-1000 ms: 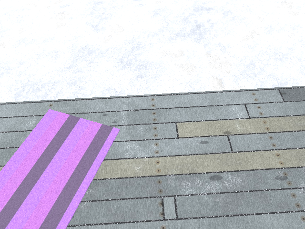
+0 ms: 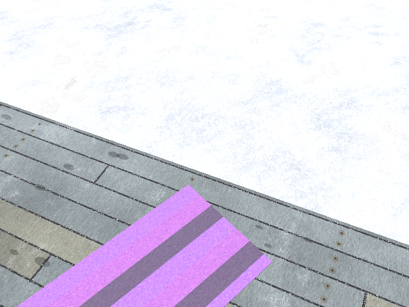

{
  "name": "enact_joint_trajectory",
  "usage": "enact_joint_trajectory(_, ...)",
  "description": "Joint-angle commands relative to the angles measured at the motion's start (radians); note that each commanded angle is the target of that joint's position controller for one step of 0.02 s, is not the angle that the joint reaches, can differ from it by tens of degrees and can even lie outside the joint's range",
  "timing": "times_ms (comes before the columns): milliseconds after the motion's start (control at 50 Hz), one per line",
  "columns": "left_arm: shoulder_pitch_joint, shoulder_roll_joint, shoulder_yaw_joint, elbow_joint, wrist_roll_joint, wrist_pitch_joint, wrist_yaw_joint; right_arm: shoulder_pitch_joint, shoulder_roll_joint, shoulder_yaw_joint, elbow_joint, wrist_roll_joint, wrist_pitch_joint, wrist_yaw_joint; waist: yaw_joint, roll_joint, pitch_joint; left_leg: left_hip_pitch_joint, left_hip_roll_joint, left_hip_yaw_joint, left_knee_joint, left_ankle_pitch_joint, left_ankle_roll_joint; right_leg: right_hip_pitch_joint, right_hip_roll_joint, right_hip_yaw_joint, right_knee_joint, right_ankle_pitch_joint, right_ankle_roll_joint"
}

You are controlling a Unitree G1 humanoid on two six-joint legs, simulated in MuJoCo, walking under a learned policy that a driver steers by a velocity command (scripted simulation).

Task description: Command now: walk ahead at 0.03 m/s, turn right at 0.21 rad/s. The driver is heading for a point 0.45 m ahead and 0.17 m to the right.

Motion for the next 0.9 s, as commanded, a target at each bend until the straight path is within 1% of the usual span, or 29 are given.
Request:
enact_joint_trajectory(20,-0.079,0.207,0.059,-0.101,-0.018,-0.013,0.003,0.023,-0.146,-0.056,-0.055,0.009,-0.006,-0.010,-0.034,-0.171,-0.028,0.039,0.043,0.025,-0.009,0.029,0.005,-0.003,-0.153,0.231,-0.159,0.123,-0.102)
enact_joint_trajectory(100,-0.056,0.201,0.072,-0.133,-0.029,0.011,0.017,0.031,-0.120,-0.067,-0.048,0.017,-0.020,-0.014,-0.014,-0.150,-0.088,0.018,0.036,0.056,0.023,0.043,0.003,0.058,-0.154,0.295,-0.094,0.284,-0.149)
enact_joint_trajectory(160,-0.068,0.200,0.081,-0.161,-0.036,0.028,0.024,0.041,-0.121,-0.079,-0.045,0.018,-0.023,-0.012,-0.012,-0.089,-0.104,0.062,0.064,0.042,-0.014,0.083,0.022,0.009,-0.112,0.286,-0.043,0.257,-0.131)
enact_joint_trajectory(180,-0.074,0.193,0.081,-0.172,-0.038,0.032,0.024,0.043,-0.134,-0.086,-0.044,0.018,-0.022,-0.012,-0.009,-0.039,-0.098,0.087,0.099,0.009,-0.053,0.114,0.043,-0.033,-0.075,0.245,-0.003,0.211,-0.105)
enact_joint_trajectory(200,-0.073,0.183,0.080,-0.179,-0.038,0.035,0.023,0.044,-0.154,-0.094,-0.045,0.017,-0.021,-0.014,-0.005,0.029,-0.084,0.118,0.162,-0.049,-0.098,0.167,0.081,-0.098,-0.029,0.180,0.061,0.135,-0.069)
enact_joint_trajectory(220,-0.062,0.171,0.079,-0.181,-0.034,0.037,0.020,0.056,-0.174,-0.100,-0.046,0.012,-0.020,-0.018,-0.009,0.102,-0.073,0.162,0.271,-0.147,-0.142,0.271,0.147,-0.180,0.023,0.099,0.156,0.025,-0.029)
enact_joint_trajectory(240,-0.047,0.165,0.081,-0.181,-0.027,0.037,0.015,0.041,-0.183,-0.100,-0.053,0.009,-0.024,-0.023,-0.008,0.184,-0.080,0.184,0.408,-0.249,-0.168,0.413,0.235,-0.236,0.037,0.024,0.305,-0.226,0.000)
enact_joint_trajectory(260,-0.060,0.196,0.095,-0.186,-0.025,0.038,0.011,0.046,-0.175,-0.095,-0.066,0.008,-0.030,-0.029,-0.028,0.155,-0.077,0.186,0.489,-0.298,-0.176,0.538,0.299,-0.290,0.002,0.014,0.505,-0.379,0.022)
enact_joint_trajectory(280,-0.057,0.206,0.106,-0.182,-0.032,0.043,0.009,0.032,-0.172,-0.090,-0.073,0.011,-0.034,-0.034,-0.019,0.080,-0.068,0.181,0.491,-0.265,-0.167,0.583,0.303,-0.316,-0.021,0.026,0.615,-0.385,0.038)
enact_joint_trajectory(300,-0.047,0.184,0.101,-0.176,-0.039,0.051,0.008,-0.004,-0.176,-0.091,-0.074,0.021,-0.035,-0.036,-0.001,0.046,-0.048,0.179,0.446,-0.187,-0.161,0.554,0.262,-0.329,-0.048,0.028,0.592,-0.341,0.046)
enact_joint_trajectory(320,-0.059,0.157,0.091,-0.178,-0.040,0.056,0.007,-0.017,-0.190,-0.095,-0.070,0.028,-0.034,-0.036,-0.008,0.056,-0.032,0.188,0.405,-0.121,-0.160,0.547,0.230,-0.337,-0.063,0.007,0.540,-0.283,0.055)
enact_joint_trajectory(340,-0.073,0.138,0.082,-0.184,-0.040,0.059,0.004,-0.016,-0.202,-0.099,-0.065,0.028,-0.027,-0.036,-0.021,0.075,-0.031,0.190,0.373,-0.063,-0.158,0.559,0.215,-0.315,-0.067,-0.026,0.491,-0.245,0.063)
enact_joint_trajectory(380,-0.082,0.121,0.073,-0.199,-0.044,0.059,-0.010,-0.025,-0.213,-0.104,-0.062,0.026,-0.010,-0.034,-0.032,0.119,-0.056,0.157,0.333,0.037,-0.147,0.567,0.195,-0.196,-0.060,-0.086,0.359,-0.204,0.064)
enact_joint_trajectory(420,-0.075,0.142,0.081,-0.208,-0.048,0.060,-0.020,-0.007,-0.225,-0.109,-0.052,0.035,-0.003,-0.029,-0.041,0.147,-0.083,0.167,0.343,0.068,-0.124,0.542,0.185,-0.118,-0.045,-0.123,0.234,-0.168,0.053)
enact_joint_trajectory(440,-0.054,0.151,0.087,-0.204,-0.046,0.062,-0.022,-0.006,-0.228,-0.109,-0.048,0.045,-0.004,-0.026,-0.030,0.144,-0.092,0.166,0.349,0.080,-0.098,0.511,0.173,-0.076,-0.032,-0.144,0.155,-0.117,0.042)
enact_joint_trajectory(460,-0.015,0.153,0.094,-0.193,-0.042,0.064,-0.021,-0.017,-0.225,-0.107,-0.046,0.057,-0.007,-0.023,-0.005,0.132,-0.099,0.143,0.344,0.104,-0.056,0.467,0.149,-0.006,-0.011,-0.170,0.045,-0.026,0.022)
enact_joint_trajectory(480,0.027,0.169,0.105,-0.181,-0.036,0.065,-0.012,0.009,-0.202,-0.102,-0.033,0.061,-0.015,-0.019,0.009,0.100,-0.106,0.092,0.316,0.144,0.021,0.380,0.104,0.094,0.015,-0.161,-0.054,0.058,-0.006)
enact_joint_trajectory(500,0.064,0.238,0.128,-0.188,-0.034,0.062,0.001,0.058,-0.166,-0.094,-0.022,0.039,-0.023,-0.013,0.008,-0.061,-0.117,-0.067,0.249,0.228,0.214,0.169,0.018,0.256,-0.072,0.006,-0.116,0.349,-0.060)
enact_joint_trajectory(520,0.072,0.363,0.144,-0.228,-0.014,0.053,0.014,0.026,-0.099,-0.065,-0.075,-0.022,-0.026,-0.010,-0.011,-0.363,-0.122,-0.379,0.102,0.229,0.524,-0.427,-0.083,0.377,-0.373,0.441,-0.118,0.778,-0.247)
enact_joint_trajectory(540,0.118,0.322,0.131,-0.222,0.021,0.028,-0.001,-0.065,-0.152,-0.077,-0.090,0.005,-0.031,-0.016,0.081,-0.260,-0.227,-0.403,0.066,0.053,0.681,-0.468,-0.088,0.326,-0.438,0.531,-0.169,0.700,-0.391)
enact_joint_trajectory(560,0.081,0.297,0.120,-0.212,0.019,0.010,-0.005,-0.086,-0.177,-0.084,-0.085,0.032,-0.026,-0.021,0.056,-0.176,-0.158,-0.424,0.088,0.031,0.722,-0.386,-0.078,0.285,-0.380,0.437,-0.178,0.583,-0.355)
enact_joint_trajectory(580,0.033,0.267,0.115,-0.204,-0.004,0.006,0.003,-0.079,-0.179,-0.087,-0.071,0.030,-0.021,-0.028,0.028,-0.129,-0.111,-0.434,0.105,0.030,0.691,-0.293,-0.072,0.252,-0.318,0.363,-0.176,0.476,-0.291)
enact_joint_trajectory(600,-0.003,0.240,0.105,-0.207,-0.022,0.011,0.013,-0.075,-0.180,-0.090,-0.055,0.021,-0.016,-0.037,0.014,-0.104,-0.096,-0.423,0.117,0.023,0.652,-0.226,-0.075,0.225,-0.280,0.325,-0.175,0.424,-0.249)
enact_joint_trajectory(620,-0.033,0.235,0.099,-0.210,-0.028,0.019,0.021,-0.064,-0.181,-0.092,-0.050,0.017,-0.013,-0.038,-0.007,-0.111,-0.093,-0.370,0.110,0.026,0.629,-0.175,-0.082,0.173,-0.247,0.290,-0.180,0.430,-0.232)
enact_joint_trajectory(660,-0.036,0.227,0.095,-0.212,-0.019,0.028,0.033,-0.040,-0.154,-0.086,-0.036,0.023,-0.015,-0.029,-0.019,-0.126,-0.118,-0.315,0.081,0.040,0.592,-0.113,-0.093,0.154,-0.215,0.265,-0.187,0.424,-0.227)
enact_joint_trajectory(720,-0.011,0.228,0.099,-0.204,-0.023,0.033,0.045,-0.070,-0.128,-0.073,-0.035,0.027,-0.018,-0.027,-0.001,-0.133,-0.118,-0.302,0.065,0.030,0.426,-0.079,-0.104,0.178,-0.197,0.286,-0.190,0.319,-0.225)
enact_joint_trajectory(760,-0.009,0.237,0.104,-0.204,-0.024,0.039,0.049,-0.091,-0.123,-0.070,-0.037,0.028,-0.021,-0.023,0.008,-0.151,-0.109,-0.269,0.056,0.020,0.334,-0.073,-0.105,0.161,-0.189,0.319,-0.196,0.218,-0.223)
enact_joint_trajectory(820,-0.018,0.241,0.107,-0.207,-0.019,0.046,0.045,-0.092,-0.133,-0.071,-0.033,0.034,-0.029,-0.013,0.015,-0.176,-0.095,-0.202,0.047,0.018,0.236,-0.087,-0.096,0.121,-0.185,0.364,-0.196,0.133,-0.224)
enact_joint_trajectory(900,-0.023,0.222,0.096,-0.201,-0.018,0.054,0.035,-0.077,-0.137,-0.070,-0.029,0.039,-0.044,0.004,0.026,-0.191,-0.105,-0.102,0.051,0.039,0.110,-0.091,-0.072,0.124,-0.186,0.409,-0.159,0.205,-0.220)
